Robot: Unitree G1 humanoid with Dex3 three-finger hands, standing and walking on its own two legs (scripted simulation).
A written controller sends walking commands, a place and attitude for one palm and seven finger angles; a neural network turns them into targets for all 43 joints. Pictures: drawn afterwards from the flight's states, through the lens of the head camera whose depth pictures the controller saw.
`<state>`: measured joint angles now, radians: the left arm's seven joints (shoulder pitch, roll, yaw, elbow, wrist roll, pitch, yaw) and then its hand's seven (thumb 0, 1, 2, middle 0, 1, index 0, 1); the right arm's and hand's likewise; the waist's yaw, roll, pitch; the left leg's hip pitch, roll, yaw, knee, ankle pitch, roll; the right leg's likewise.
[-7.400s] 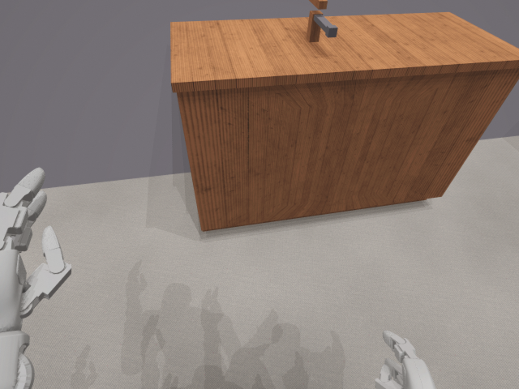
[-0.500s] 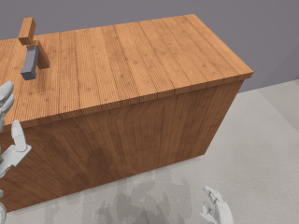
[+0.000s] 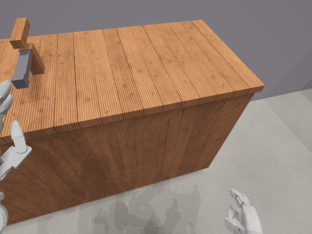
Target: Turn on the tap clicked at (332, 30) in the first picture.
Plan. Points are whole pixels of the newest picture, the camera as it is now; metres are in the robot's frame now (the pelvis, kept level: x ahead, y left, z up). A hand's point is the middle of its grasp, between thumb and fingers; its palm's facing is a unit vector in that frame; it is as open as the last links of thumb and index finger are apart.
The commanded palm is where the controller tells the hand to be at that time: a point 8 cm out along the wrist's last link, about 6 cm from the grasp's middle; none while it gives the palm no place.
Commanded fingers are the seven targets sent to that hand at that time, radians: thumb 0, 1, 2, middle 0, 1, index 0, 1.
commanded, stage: come to a stop and stand still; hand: left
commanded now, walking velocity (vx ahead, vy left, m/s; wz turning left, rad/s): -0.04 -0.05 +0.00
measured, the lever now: (20, 81) +0.44 +0.39 +0.13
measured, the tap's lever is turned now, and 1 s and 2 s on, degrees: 0 0 0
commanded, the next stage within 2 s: look again from close up in 1.34 s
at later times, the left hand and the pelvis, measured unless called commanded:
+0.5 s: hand (59, 160) +0.22 +0.20 +0.14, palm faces +0.27 -0.89 -0.37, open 7.4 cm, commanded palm +0.16 +0.25 +0.18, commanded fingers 0.00 0.90 0.90 -0.20 -0.30 -0.20 -0.30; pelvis -0.02 -0.02 +0.01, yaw -3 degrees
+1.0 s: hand (19, 161) +0.20 +0.26 +0.17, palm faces +0.40 -0.87 -0.30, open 7.4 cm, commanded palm +0.15 +0.29 +0.18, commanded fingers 0.00 0.90 0.90 -0.20 -0.30 -0.20 -0.30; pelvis -0.02 +0.01 +0.01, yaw -2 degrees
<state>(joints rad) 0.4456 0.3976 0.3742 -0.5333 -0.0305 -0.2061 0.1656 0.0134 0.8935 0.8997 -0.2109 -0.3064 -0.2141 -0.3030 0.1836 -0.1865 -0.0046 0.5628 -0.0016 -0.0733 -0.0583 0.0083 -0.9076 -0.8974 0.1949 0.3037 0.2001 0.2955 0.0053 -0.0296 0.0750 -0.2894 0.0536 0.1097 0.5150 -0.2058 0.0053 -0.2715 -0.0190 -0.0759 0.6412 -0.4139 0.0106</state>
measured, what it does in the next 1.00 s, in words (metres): stands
